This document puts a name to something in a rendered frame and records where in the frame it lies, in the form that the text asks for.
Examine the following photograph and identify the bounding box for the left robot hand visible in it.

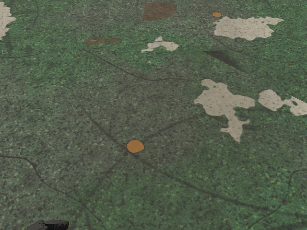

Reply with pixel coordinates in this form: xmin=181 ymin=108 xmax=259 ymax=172
xmin=26 ymin=219 xmax=69 ymax=230

